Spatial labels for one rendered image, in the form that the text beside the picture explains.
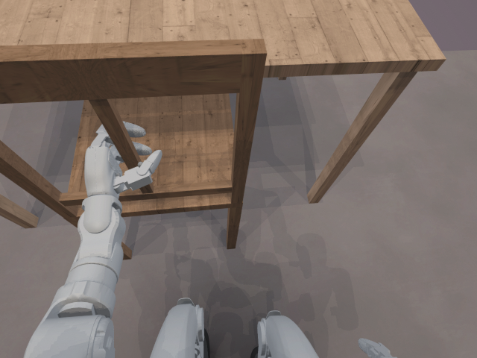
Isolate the robot thigh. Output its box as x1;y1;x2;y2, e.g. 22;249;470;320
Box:
150;304;204;358
257;315;319;358

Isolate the chair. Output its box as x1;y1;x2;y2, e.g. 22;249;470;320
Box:
0;39;267;260

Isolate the left robot hand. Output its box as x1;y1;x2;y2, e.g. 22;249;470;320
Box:
84;121;162;199

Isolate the left robot forearm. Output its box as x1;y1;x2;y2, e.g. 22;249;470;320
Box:
24;194;126;358

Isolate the table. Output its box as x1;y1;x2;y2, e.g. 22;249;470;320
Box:
0;0;446;228

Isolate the right robot thigh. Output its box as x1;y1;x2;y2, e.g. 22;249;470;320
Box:
257;315;319;358

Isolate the robot left upper arm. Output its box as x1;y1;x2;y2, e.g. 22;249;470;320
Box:
28;315;115;358

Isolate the left robot thigh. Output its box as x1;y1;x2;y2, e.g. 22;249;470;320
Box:
150;304;204;358

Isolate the right robot hand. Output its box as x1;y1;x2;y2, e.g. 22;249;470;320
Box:
358;338;397;358

